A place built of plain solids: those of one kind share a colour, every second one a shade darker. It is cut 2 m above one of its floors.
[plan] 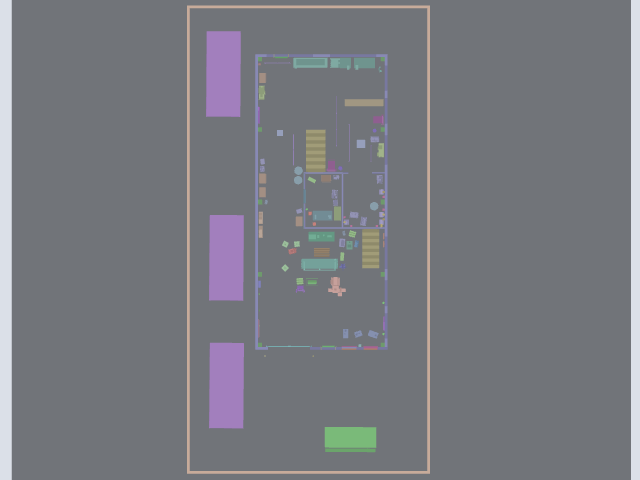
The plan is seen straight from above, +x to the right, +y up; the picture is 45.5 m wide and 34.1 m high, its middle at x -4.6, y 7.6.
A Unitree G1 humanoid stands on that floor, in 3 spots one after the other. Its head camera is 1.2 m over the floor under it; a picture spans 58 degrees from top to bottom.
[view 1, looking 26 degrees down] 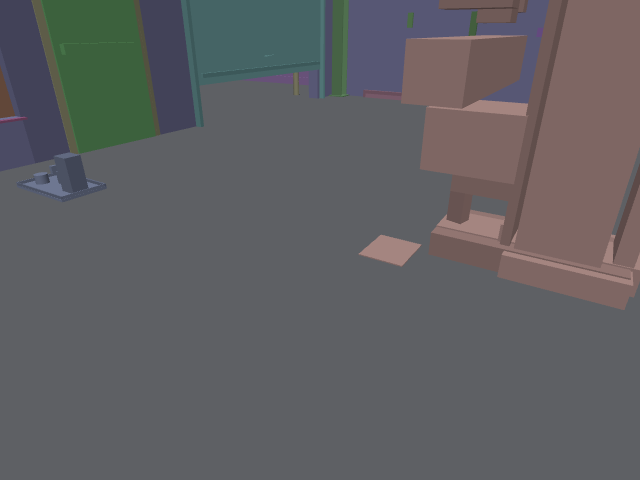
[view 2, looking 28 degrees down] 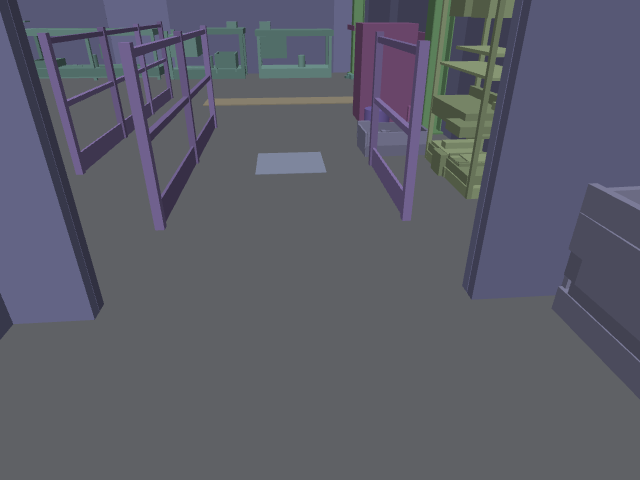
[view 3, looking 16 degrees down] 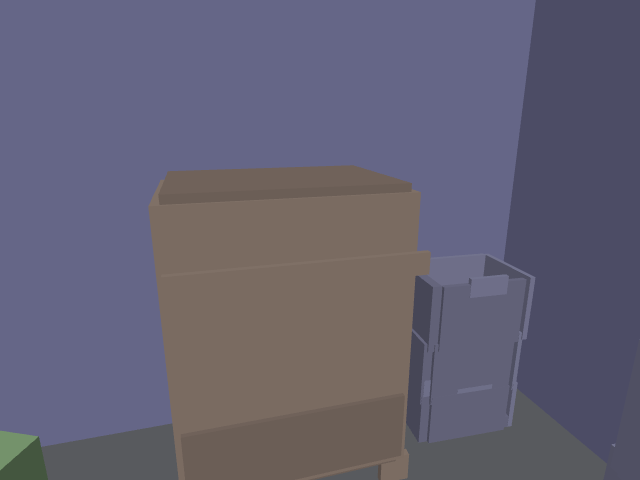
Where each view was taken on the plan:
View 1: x -0.99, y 4.62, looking -148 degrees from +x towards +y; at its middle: ground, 2.74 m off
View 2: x -1.75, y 10.70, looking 85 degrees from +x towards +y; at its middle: ground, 2.56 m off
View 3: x -4.40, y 10.70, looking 74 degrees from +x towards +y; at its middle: tool_cabinet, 1.14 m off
